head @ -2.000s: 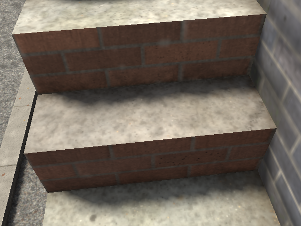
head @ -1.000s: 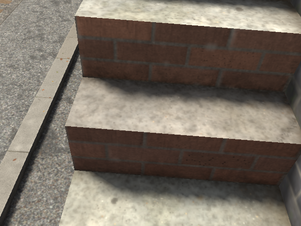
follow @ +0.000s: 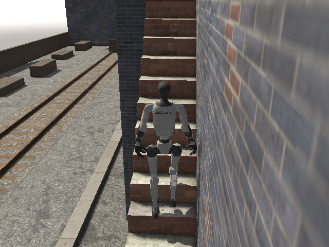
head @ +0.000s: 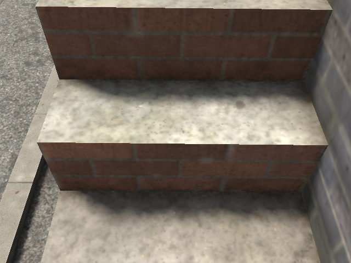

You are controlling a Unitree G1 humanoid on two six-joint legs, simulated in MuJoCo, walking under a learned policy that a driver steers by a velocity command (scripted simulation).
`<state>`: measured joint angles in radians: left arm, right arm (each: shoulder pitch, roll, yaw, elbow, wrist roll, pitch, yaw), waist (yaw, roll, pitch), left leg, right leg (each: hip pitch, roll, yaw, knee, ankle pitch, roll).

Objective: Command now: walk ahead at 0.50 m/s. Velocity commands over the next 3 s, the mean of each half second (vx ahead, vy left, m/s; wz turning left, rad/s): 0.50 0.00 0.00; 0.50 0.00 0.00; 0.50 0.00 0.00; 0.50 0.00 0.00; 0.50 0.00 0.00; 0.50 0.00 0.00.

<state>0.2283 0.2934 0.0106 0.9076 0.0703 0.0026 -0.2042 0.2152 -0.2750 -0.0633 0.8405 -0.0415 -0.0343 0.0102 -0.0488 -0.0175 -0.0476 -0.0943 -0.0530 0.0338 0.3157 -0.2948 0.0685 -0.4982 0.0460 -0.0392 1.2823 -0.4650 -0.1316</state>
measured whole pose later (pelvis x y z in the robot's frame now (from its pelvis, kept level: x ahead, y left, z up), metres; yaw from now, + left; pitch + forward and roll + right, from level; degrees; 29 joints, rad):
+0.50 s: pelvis +0.16 -0.05 +0.18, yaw +1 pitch +5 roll +0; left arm 0.55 0.13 -0.01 1.13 0.09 -0.06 -0.11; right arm 0.13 -0.18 0.05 0.76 -0.01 0.03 0.01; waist 0.04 0.07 -0.12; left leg -1.28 -0.07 -0.17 2.19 -0.25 0.21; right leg -0.43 0.11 0.07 0.80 -0.45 -0.08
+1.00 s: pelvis +0.42 +0.02 +0.41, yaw -2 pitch +5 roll +1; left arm 0.14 0.19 0.01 0.76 0.03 -0.07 -0.13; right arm 0.40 -0.19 -0.01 1.10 -0.07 -0.04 0.06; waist 0.01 -0.03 -0.14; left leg -0.38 -0.04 0.13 0.64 -0.36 0.08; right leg -1.30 0.11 0.22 2.26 -0.07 -0.27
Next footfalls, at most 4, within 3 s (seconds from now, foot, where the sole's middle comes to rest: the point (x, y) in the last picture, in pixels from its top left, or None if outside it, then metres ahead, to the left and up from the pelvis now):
0.26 right None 0.17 -0.13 -0.56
0.74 left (143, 229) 0.45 0.09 -0.35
1.18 right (220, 109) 0.66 -0.12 -0.13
1.46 left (107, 56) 0.69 0.15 0.02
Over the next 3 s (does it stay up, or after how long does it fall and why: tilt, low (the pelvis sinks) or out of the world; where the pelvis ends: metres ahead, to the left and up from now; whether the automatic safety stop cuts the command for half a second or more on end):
stays up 1.00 -0.10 1.01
